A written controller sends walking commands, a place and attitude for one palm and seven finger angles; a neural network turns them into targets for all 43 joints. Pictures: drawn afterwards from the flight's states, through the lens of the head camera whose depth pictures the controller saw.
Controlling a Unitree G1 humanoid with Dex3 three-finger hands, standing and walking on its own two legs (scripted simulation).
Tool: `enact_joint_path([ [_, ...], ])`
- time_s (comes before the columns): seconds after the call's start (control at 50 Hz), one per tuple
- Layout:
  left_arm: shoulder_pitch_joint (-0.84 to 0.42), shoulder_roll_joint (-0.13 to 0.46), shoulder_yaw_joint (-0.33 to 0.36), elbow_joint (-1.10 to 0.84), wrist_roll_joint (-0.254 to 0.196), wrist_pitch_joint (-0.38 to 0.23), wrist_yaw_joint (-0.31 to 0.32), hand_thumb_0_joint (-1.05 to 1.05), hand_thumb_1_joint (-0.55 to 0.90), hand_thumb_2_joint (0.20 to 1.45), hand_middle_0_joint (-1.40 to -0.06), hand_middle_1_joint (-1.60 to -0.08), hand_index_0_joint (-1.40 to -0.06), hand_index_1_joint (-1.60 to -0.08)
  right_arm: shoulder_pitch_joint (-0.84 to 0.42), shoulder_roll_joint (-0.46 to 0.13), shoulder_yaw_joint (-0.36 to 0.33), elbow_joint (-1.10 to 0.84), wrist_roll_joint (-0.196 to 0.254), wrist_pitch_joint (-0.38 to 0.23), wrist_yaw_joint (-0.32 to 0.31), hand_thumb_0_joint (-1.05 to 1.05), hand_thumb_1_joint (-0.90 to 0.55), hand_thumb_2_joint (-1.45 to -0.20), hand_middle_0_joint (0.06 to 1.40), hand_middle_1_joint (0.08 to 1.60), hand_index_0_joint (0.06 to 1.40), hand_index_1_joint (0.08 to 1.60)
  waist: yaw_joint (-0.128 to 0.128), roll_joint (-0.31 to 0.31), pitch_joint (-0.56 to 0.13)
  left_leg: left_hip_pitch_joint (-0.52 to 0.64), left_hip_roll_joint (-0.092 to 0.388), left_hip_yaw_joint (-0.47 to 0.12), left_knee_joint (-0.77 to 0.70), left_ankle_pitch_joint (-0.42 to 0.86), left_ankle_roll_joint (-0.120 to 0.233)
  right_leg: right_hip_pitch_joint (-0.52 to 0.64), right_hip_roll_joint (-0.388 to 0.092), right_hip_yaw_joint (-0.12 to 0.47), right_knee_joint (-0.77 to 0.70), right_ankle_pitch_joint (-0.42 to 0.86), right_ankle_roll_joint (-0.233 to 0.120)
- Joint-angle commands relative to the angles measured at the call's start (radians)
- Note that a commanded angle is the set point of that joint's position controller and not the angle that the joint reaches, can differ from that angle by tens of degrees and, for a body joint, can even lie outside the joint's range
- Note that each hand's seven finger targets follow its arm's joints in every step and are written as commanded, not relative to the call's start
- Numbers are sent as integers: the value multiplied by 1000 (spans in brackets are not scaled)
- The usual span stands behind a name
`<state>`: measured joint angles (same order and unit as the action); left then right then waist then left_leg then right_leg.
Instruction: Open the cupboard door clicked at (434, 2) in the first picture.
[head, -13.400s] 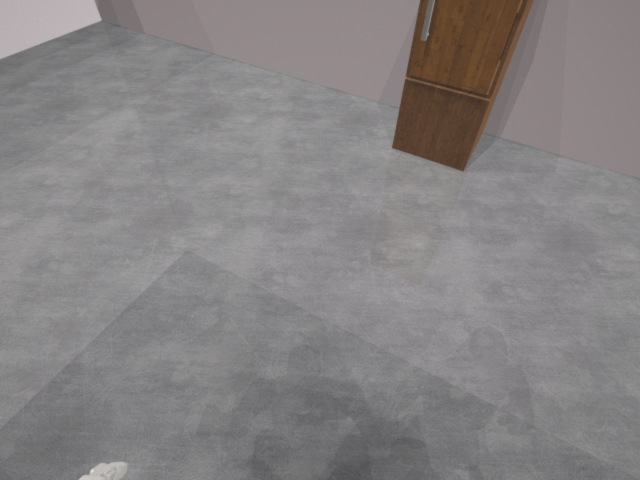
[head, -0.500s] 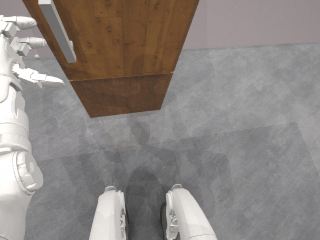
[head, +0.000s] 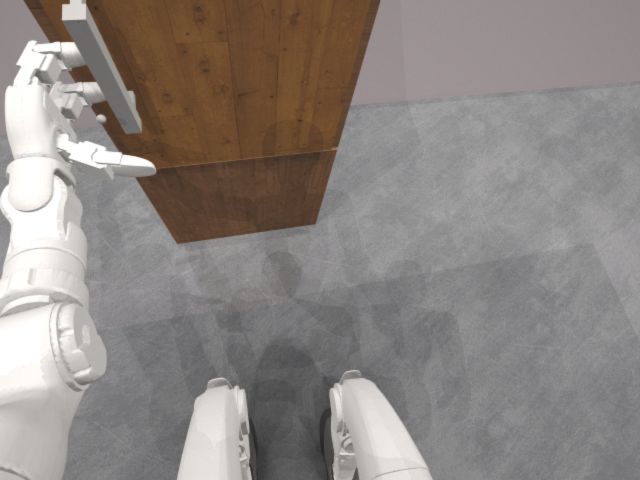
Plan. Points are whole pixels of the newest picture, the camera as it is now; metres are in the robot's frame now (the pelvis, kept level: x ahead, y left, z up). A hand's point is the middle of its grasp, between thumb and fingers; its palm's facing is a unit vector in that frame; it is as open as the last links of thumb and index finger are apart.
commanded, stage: slide the fingers in behind the handle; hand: left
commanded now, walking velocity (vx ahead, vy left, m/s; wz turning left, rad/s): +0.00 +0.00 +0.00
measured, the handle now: (108, 66) +0.59 +0.21 +0.05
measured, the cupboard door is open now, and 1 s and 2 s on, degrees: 0 0 0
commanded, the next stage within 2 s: close the thumb around the handle in 1.04 s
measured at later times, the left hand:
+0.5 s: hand (127, 117) +0.53 +0.18 +0.04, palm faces +0.12 -0.99 -0.01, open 14.0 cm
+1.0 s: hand (137, 116) +0.53 +0.17 +0.04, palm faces +0.12 -0.99 -0.02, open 14.1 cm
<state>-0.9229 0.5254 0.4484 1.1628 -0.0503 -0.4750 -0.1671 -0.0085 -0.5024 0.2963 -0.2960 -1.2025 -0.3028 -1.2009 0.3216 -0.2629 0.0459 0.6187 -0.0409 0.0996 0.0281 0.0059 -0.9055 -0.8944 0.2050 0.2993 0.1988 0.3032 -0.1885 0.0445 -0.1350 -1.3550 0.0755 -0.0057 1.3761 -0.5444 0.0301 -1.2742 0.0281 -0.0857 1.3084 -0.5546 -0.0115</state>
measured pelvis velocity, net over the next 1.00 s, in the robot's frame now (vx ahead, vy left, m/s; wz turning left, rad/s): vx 0.01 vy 0.00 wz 0.01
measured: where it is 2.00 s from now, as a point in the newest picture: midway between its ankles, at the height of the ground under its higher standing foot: (292, 475)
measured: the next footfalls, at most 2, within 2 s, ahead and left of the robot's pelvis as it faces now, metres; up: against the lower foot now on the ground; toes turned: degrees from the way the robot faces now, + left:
none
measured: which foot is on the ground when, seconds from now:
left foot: down 0.00-1.00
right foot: down 0.00-1.00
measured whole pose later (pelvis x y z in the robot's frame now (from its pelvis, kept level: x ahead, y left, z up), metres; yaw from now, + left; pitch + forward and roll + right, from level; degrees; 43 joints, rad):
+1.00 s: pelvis +0.01 +0.00 +0.00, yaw +0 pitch +30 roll -4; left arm -0.92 0.41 0.37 1.16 -0.04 -0.52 -0.04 -0.01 -0.50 0.30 -0.30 -1.20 -0.28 -1.20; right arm 0.33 -0.25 0.03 0.64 -0.06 0.11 0.05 0.01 -0.91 -0.89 0.20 0.30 0.20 0.30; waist -0.18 0.05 -0.15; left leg -1.33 0.07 0.01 1.36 -0.55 0.03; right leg -1.25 0.02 -0.07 1.30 -0.56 -0.01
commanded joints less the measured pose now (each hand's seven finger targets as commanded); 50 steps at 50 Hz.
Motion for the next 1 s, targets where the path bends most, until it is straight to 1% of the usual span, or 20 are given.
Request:
enact_joint_path([
  [0.0, -411, 203, -13, -214, -16, -77, 6, 0, -500, 300, -300, -1200, -300, -1200, 184, -186, -70, -32, 0, -9, -16, 0, -900, -900, 200, 300, 200, 300, -22, 150, -571, 514, -31, -79, -134, 369, 1, 176, 26, 44, -160, 282, -8],
  [0.06, -420, 199, -17, -213, -15, -72, 14, 0, -500, 300, -300, -1200, -300, -1200, 189, -187, -73, -28, -1, -8, -16, 0, -900, -900, 200, 300, 200, 300, -23, 137, -561, 508, -31, -80, -139, 354, 2, 182, 26, 44, -165, 272, -8],
  [0.1, -427, 177, -30, -237, -15, -80, 21, 0, -500, 300, -300, -1200, -300, -1200, 191, -184, -74, -28, -3, -9, -14, 0, -900, -900, 200, 300, 200, 300, -18, 176, -598, 554, -32, -83, -139, 400, -3, 170, 25, 40, -157, 298, -11],
  [0.16, -428, 171, -31, -214, -13, -76, 36, 0, -500, 300, -300, -1200, -300, -1200, 191, -182, -73, -25, -4, -8, -13, 0, -900, -900, 200, 300, 200, 300, -30, 120, -562, 506, -33, -78, -139, 370, 2, 193, 26, 44, -165, 292, -5],
  [0.2, -418, 194, -7, -230, -10, -85, 46, 0, -500, 300, -300, -1200, -300, -1200, 193, -182, -74, -28, -7, -9, -11, 0, -900, -900, 200, 300, 200, 300, -11, 150, -596, 522, -36, -73, -135, 400, 0, 207, 25, 46, -156, 318, -9],
  [0.3, -406, 166, -24, -209, 1, -92, 64, 0, -500, 300, -300, -1200, -300, -1200, 190, -178, -74, -30, -8, -6, -6, 0, -900, -900, 200, 300, 200, 300, -20, 128, -562, 506, -36, -71, -136, 396, 0, 202, 26, 45, -157, 323, -8],
  [0.4, -399, 135, -33, -226, -4, -102, 74, 0, -500, 300, -300, -1200, -300, -1200, 189, -173, -79, -31, -11, -6, -1, 0, -900, -900, 200, 300, 200, 300, -17, 129, -599, 526, -38, -69, -134, 416, -1, 218, 27, 47, -155, 346, -7],
  [0.46, -380, 130, -36, -197, -4, -95, 74, 0, -500, 300, -300, -1200, -300, -1200, 186, -172, -78, -32, -9, -3, 0, 0, -900, -900, 200, 300, 200, 300, -19, 96, -559, 470, -42, -58, -134, 372, 2, 238, 26, 54, -166, 331, -5],
  [0.5, -390, 139, -34, -200, 3, -99, 77, 0, -500, 300, -300, -1200, -300, -1200, 188, -175, -76, -33, -9, -1, -1, 0, -900, -900, 200, 300, 200, 300, -15, 120, -563, 494, -40, -66, -140, 379, -2, 214, 27, 47, -157, 320, -8],
  [0.52, -406, 101, -64, -196, 1, -98, 77, 0, -500, 300, -300, -1200, -300, -1200, 182, -171, -76, -33, -10, -2, 2, 0, -900, -900, 200, 300, 200, 300, -26, 125, -547, 496, -41, -67, -141, 361, -2, 195, 26, 46, -164, 300, -7],
  [0.58, -443, 93, -72, -188, 1, -101, 85, 0, -500, 300, -300, -1200, -300, -1200, 190, -175, -78, -23, -12, -5, 1, 0, -900, -900, 200, 300, 200, 300, -40, 122, -533, 509, -38, -78, -143, 346, -2, 162, 27, 40, -163, 273, -10],
  [0.66, -460, 84, -73, -210, 3, -110, 99, 0, -500, 300, -300, -1200, -300, -1200, 191, -174, -82, -23, -17, -6, 2, 0, -900, -900, 200, 300, 200, 300, -37, 131, -588, 537, -39, -81, -136, 385, -4, 168, 26, 40, -156, 298, -10],
  [0.74, -440, 116, -46, -202, 19, -113, 119, 0, -500, 300, -300, -1200, -300, -1200, 195, -175, -81, -23, -20, 2, 6, 0, -900, -900, 200, 300, 200, 300, -19, 143, -591, 547, -38, -84, -137, 404, -9, 167, 26, 36, -147, 304, -12],
  [0.78, -470, 87, -75, -239, 25, -120, 122, 0, -500, 300, -300, -1200, -300, -1200, 197, -172, -83, -24, -22, 2, 7, 0, -900, -900, 200, 300, 200, 300, -29, 168, -614, 585, -36, -87, -137, 436, -9, 153, 25, 35, -142, 322, -13],
  [0.8, -445, 110, -52, -246, 27, -123, 124, 0, -500, 300, -300, -1200, -300, -1200, 200, -174, -84, -24, -22, 5, 8, 0, -900, -900, 200, 300, 200, 300, -11, 174, -634, 606, -34, -91, -140, 459, -14, 165, 26, 31, -140, 333, -15],
  [0.82, -423, 76, -74, -232, 20, -119, 123, 0, -500, 300, -300, -1200, -300, -1200, 193, -170, -83, -28, -19, 7, 11, 0, -900, -900, 200, 300, 200, 300, -13, 176, -619, 606, -36, -88, -146, 455, -16, 162, 27, 30, -147, 330, -15],
  [0.86, -430, 73, -71, -228, 12, -115, 125, 0, -500, 300, -300, -1200, -300, -1200, 195, -171, -85, -22, -19, 8, 9, 0, -900, -900, 200, 300, 200, 300, -25, 122, -598, 572, -37, -84, -146, 431, -9, 188, 28, 35, -158, 332, -9],
  [0.92, -413, 75, -68, -226, 10, -119, 121, 0, -500, 300, -300, -1200, -300, -1200, 193, -172, -85, -22, -17, 9, 8, 0, -900, -900, 200, 300, 200, 300, -18, 128, -588, 577, -36, -84, -152, 427, -12, 183, 28, 33, -158, 327, -11],
  [0.96, -429, 48, -91, -228, 9, -120, 120, 0, -500, 300, -300, -1200, -300, -1200, 190, -168, -85, -19, -17, 7, 8, 0, -900, -900, 200, 300, 200, 300, -33, 109, -574, 554, -39, -79, -150, 401, -6, 188, 28, 36, -165, 320, -8],
  [0.98, -416, 78, -62, -220, 9, -125, 121, 0, -500, 300, -300, -1200, -300, -1200, 197, -170, -85, -18, -19, 6, 7, 0, -900, -900, 200, 300, 200, 300, -19, 108, -574, 556, -38, -80, -152, 411, -7, 196, 28, 37, -161, 325, -11],
])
